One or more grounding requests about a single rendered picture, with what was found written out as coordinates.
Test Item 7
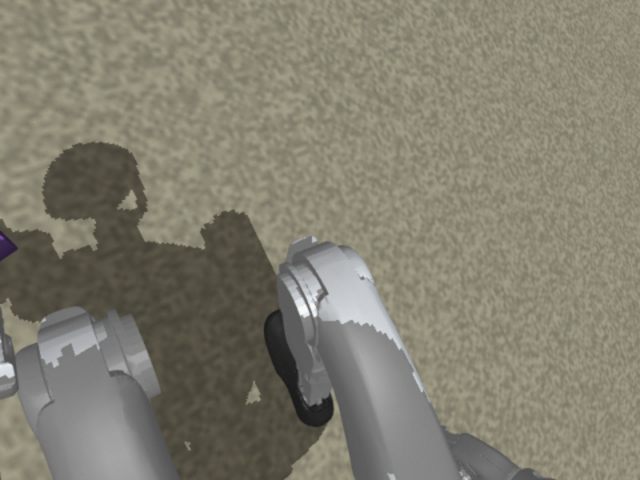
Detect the can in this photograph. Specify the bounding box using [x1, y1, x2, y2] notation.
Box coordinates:
[0, 231, 18, 261]

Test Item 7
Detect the right robot hand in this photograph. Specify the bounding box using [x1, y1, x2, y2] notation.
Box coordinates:
[441, 425, 522, 480]

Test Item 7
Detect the right robot foot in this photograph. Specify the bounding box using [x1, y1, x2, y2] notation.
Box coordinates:
[264, 309, 334, 427]

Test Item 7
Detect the left robot arm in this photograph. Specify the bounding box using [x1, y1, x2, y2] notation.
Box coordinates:
[0, 307, 19, 480]

